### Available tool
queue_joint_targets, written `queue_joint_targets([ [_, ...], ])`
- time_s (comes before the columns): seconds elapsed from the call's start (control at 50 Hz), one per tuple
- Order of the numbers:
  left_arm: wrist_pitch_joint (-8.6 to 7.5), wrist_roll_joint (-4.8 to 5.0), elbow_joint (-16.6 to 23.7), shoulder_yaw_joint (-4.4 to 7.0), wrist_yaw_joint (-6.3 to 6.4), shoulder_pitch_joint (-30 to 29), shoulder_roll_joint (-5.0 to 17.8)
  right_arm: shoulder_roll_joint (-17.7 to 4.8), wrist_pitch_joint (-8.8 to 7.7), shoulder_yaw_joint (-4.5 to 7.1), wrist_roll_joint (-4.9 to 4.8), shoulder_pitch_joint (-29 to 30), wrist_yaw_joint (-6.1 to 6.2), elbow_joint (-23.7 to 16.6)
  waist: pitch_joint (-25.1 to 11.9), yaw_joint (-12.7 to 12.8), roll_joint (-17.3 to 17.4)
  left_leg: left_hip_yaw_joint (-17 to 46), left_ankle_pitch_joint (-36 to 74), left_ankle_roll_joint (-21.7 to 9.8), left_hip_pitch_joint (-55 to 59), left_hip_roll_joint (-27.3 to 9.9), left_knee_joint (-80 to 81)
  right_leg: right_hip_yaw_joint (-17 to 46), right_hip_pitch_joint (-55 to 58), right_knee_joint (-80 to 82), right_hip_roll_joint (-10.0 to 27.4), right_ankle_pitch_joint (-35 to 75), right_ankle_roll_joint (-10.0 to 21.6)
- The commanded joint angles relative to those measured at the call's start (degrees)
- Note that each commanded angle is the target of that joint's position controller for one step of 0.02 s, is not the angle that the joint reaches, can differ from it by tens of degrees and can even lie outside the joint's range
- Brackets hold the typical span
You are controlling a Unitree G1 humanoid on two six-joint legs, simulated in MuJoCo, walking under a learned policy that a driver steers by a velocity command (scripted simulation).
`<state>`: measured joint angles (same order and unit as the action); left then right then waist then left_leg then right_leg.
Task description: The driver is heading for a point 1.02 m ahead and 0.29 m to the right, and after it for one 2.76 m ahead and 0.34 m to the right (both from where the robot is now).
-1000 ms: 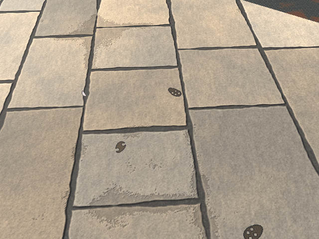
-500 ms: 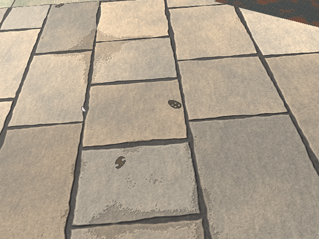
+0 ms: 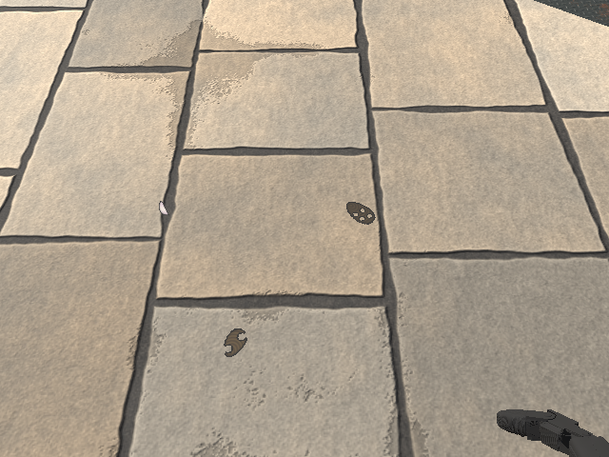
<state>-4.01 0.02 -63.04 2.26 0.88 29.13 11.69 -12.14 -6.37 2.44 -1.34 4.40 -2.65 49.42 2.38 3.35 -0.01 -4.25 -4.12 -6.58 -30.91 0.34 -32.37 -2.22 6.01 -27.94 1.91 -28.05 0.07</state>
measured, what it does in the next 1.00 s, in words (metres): walks ahead, turning right: right foot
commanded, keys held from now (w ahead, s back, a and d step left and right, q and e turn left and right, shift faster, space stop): w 0.32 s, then w+e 0.68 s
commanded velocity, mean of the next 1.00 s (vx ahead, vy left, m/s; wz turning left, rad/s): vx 0.50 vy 0.00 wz -0.27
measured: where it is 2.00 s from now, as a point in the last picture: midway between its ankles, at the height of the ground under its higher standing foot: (445, 247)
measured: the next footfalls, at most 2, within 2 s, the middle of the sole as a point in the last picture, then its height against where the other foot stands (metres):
right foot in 0.54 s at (402, 437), level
left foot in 1.04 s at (338, 301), level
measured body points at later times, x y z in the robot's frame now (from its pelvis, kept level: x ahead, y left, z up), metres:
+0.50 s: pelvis +0.29 -0.02 +0.02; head +0.32 -0.03 +0.47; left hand +0.50 +0.20 -0.09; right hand +0.24 -0.28 -0.13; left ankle +0.14 +0.10 -0.71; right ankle +0.45 -0.14 -0.70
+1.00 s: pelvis +0.58 -0.06 +0.03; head +0.61 -0.08 +0.47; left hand +0.67 +0.21 -0.09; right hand +0.74 -0.36 -0.06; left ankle +0.78 +0.02 -0.69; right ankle +0.45 -0.13 -0.71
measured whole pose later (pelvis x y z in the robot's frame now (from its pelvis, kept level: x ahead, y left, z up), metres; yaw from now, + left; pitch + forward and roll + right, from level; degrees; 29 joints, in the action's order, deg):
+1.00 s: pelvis +0.58 -0.06 +0.03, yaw -18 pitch +3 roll +0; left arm -3.5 1.3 -49.2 4.5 1.0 21.9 15.1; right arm -15.0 -7.1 2.8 -0.4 1.2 -0.7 45.3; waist 0.1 5.0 1.9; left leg 4.3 1.0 0.5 -30.7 -0.6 -26.4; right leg 10.4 -4.1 -22.3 -5.7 -20.2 3.7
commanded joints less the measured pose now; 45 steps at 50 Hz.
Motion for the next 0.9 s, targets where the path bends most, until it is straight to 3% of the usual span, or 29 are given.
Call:
queue_joint_targets([
  [0.02, -3.07, 0.93, 3.62, -1.16, -1.34, 4.53, 0.0, -15.15, 0.8, 4.31, 1.42, -30.53, 0.99, 5.71, -29.58, -11.06, 13.2, 50.3, -14.72, -16.5, 59.35, -24.66, 14.57, 8.64, -42.31, -51.97, -5.9, -2.19, 1.2],
  [0.04, -4.29, 2.56, 5.65, 0.35, -1.44, -1.72, 5.21, -11.43, 0.53, 3.2, 0.65, -24.47, 0.75, 5.15, -19.52, -10.41, 10.52, 43.49, -16.55, -12.6, 51.19, -21.63, 16.56, 10.66, -48.32, -56.14, -1.85, -0.34, 2.81],
  [0.06, -4.68, 3.13, 7.6, 0.72, -1.08, -7.39, 7.13, -8.33, 0.29, 2.27, 0.44, -18.44, 0.72, 3.74, -11.98, -8.67, 6.14, 33.22, -12.41, -10.07, 40.32, -19.67, 17.51, 8.19, -48.68, -54.81, 1.46, 4.68, 3.68],
  [0.08, -4.36, 2.56, 8.1, 1.16, -0.4, -9.73, 7.24, -6.2, -0.18, 1.48, 0.95, -13.98, 0.27, 3.21, -7.44, -6.06, 0.87, 25.97, -6.35, -8.47, 29.73, -17.44, 19.45, 6.92, -45.42, -50.85, 4.21, 9.39, 3.75],
  [0.1, -3.42, 1.65, 8.0, 1.8, 0.17, -9.05, 6.79, -4.46, -0.65, 0.93, 1.55, -11.94, -0.02, 3.34, -5.64, -3.56, 1.25, 20.74, -3.58, -7.01, 22.93, -14.86, 21.04, 7.1, -41.2, -47.0, 6.27, 12.0, 3.97],
  [0.12, -2.39, 1.43, 7.82, 1.75, 0.37, -7.14, 5.09, -4.0, -0.7, 0.76, 1.82, -11.89, -0.21, 3.98, -4.72, -2.05, 2.81, 17.94, -3.48, -6.67, 18.89, -13.37, 22.6, 7.19, -38.19, -44.94, 7.07, 12.96, 4.09],
  [0.16, -1.15, 1.4, 8.31, 1.71, 0.61, -7.06, 3.49, -5.15, -0.75, 0.86, 1.65, -14.03, 0.19, 5.32, -2.33, -1.09, 3.79, 14.41, -1.76, -7.43, 14.77, -12.32, 25.19, 6.21, -38.03, -41.22, 7.76, 13.7, 3.6],
  [0.2, -0.84, 0.77, 10.43, 2.11, 0.76, -11.79, 4.9, -7.31, -0.77, 1.17, 1.76, -16.46, 1.16, 6.16, -0.28, -1.37, 3.17, 12.74, 0.35, -8.15, 14.89, -12.35, 26.74, 5.78, -42.63, -35.82, 8.45, 18.58, 2.15],
  [0.26, -1.19, 0.23, 12.9, 2.17, 0.34, -19.17, 5.22, -8.5, -0.26, 1.32, 1.54, -20.32, 2.35, 6.77, 0.56, -3.29, 2.23, 10.77, 3.44, -7.09, 18.85, -11.79, 26.76, 5.1, -47.45, -24.31, 8.26, 28.45, 1.0],
  [0.32, -1.63, 0.59, 14.68, 1.56, -0.45, -25.98, 4.19, -9.27, 0.06, 1.36, 0.93, -23.71, 2.81, 7.17, 1.1, -5.54, 2.41, 7.88, 4.27, -5.34, 21.18, -10.45, 26.71, 2.76, -44.96, -12.67, 5.79, 35.01, 0.88],
  [0.42, -1.68, 1.51, 17.55, 0.71, -2.49, -33.13, 4.29, -10.16, 0.9, 1.92, 0.75, -28.16, 3.09, 9.13, 2.79, -7.83, 2.52, 4.93, 4.36, -4.16, 32.82, -14.37, 23.93, 2.05, -47.45, -5.33, 4.15, 32.23, 2.66],
  [0.46, -1.76, 1.68, 18.85, 0.78, -3.42, -33.78, 5.11, -10.59, 1.53, 2.31, 0.78, -27.84, 3.27, 9.26, 2.59, -7.11, 2.96, 3.72, 9.36, -3.13, 36.98, -16.06, 20.93, 1.73, -47.2, -4.28, 3.15, 26.75, 4.53],
  [0.48, -1.8, 1.65, 19.03, 1.09, -3.74, -32.39, 5.98, -11.2, 1.8, 2.53, 0.8, -26.65, 3.37, 8.82, 1.39, -5.86, 3.67, 2.52, 17.05, -2.36, 37.82, -16.18, 18.03, 0.65, -44.07, -3.94, 1.86, 23.92, 5.62],
  [0.5, -1.77, 1.47, 18.59, 1.79, -3.89, -28.98, 7.4, -11.9, 2.11, 2.74, 0.84, -25.37, 3.49, 8.25, -1.36, -3.74, 4.74, 1.15, 27.86, -1.48, 38.02, -15.83, 13.13, -1.13, -38.09, -3.94, -0.23, 22.08, 6.75],
  [0.52, -1.69, 1.32, 16.56, 3.1, -3.9, -21.21, 9.38, -11.75, 2.61, 2.65, 0.97, -24.04, 3.64, 7.6, -5.88, 0.44, 4.55, -1.37, 36.55, -0.06, 36.39, -13.86, 3.15, -3.05, -27.67, -2.7, -2.99, 22.93, 8.21],
  [0.54, -1.48, 1.28, 13.91, 4.94, -3.52, -11.12, 13.22, -10.75, 2.75, 2.12, 1.55, -24.07, 3.99, 6.29, -11.65, 4.13, 2.15, -3.67, 32.62, 2.1, 27.28, -11.28, -11.38, 1.79, -11.95, -3.2, -1.32, 24.77, 10.48],
  [0.56, -1.24, 0.68, 13.23, 6.66, -3.14, -3.85, 20.06, -4.97, 1.41, 0.03, 2.35, -29.26, 3.15, 4.07, -19.96, 2.46, -10.94, -3.94, 7.6, 6.35, 1.91, -2.33, -35.48, 30.18, 12.0, -0.53, 13.26, 17.1, 20.56],
  [0.58, -1.18, 0.98, 12.99, 5.53, -3.16, -3.11, 17.15, -4.72, -0.93, -0.42, 1.72, -28.23, 2.36, 4.43, -24.67, 2.23, -12.95, 6.14, -26.11, 6.31, -9.57, 3.14, -45.55, 49.46, 18.67, 10.61, 18.66, 13.07, 23.52],
  [0.6, -1.27, 0.82, 13.6, 4.5, -2.99, -5.87, 13.51, -9.48, -2.58, 0.87, -0.33, -22.78, 1.76, 2.59, -18.25, 2.75, -10.64, 10.03, -23.6, 4.44, -15.58, -0.74, -48.48, 42.24, 14.81, 10.83, 16.43, 13.03, 19.8],
  [0.62, -1.39, 0.71, 15.18, 3.92, -2.82, -10.65, 11.56, -10.15, -3.31, 0.87, -0.85, -18.47, 1.92, 1.2, -12.64, 1.6, -5.87, 9.28, -18.63, 3.51, -15.45, -3.47, -45.82, 33.78, 6.3, 11.07, 14.13, 17.98, 17.75],
  [0.64, -1.4, 0.4, 16.36, 3.32, -2.93, -14.76, 9.88, -10.06, -3.3, 1.24, 0.08, -16.72, 2.4, 1.03, -8.68, -0.7, -0.79, 8.74, -15.11, 3.58, -12.4, -5.52, -40.72, 27.72, -3.17, 12.3, 12.0, 23.91, 16.65],
  [0.66, -1.52, -0.09, 17.3, 2.78, -2.9, -17.17, 8.41, -10.29, -2.57, 1.86, 0.87, -17.02, 2.87, 0.89, -7.18, -3.0, -0.65, 9.01, -13.28, 3.81, -7.74, -7.25, -36.37, 23.91, -9.7, 13.68, 10.21, 27.92, 15.76],
  [0.7, -1.55, 0.09, 17.9, 2.82, -2.63, -17.66, 8.85, -8.6, -0.91, 2.02, 1.46, -17.97, 3.21, 0.18, -5.91, -4.95, -1.87, 8.59, -12.43, 5.12, -3.79, -7.59, -31.25, 21.26, -15.96, 15.85, 8.37, 30.41, 16.12],
  [0.76, -1.71, 0.62, 17.57, 3.6, -1.29, -14.08, 11.64, -7.73, 0.14, 2.09, 2.19, -12.93, 3.82, -2.21, -3.31, -4.16, -2.35, 7.45, -4.74, 7.83, -5.61, -6.36, -20.7, 18.03, -19.28, 17.53, 6.9, 31.97, 16.21],
  [0.84, -1.11, 1.0, 17.08, 3.74, -0.21, -10.28, 11.77, -6.18, -0.28, 1.6, 1.71, -3.97, 3.33, -5.12, -1.69, -1.06, -4.41, 7.08, 8.7, 8.31, -2.38, -2.96, -3.5, 15.81, -20.74, 16.78, 3.84, 25.83, 12.91],
  [0.9, -0.8, 1.32, 16.35, 3.9, -0.13, -7.93, 11.91, -6.66, -0.72, 1.45, 1.05, 0.23, 2.72, -7.14, -1.32, 0.51, -5.2, 7.45, 10.66, 8.1, 0.11, -1.47, 1.87, 18.34, -18.94, 15.0, 4.8, 23.22, 12.01],
])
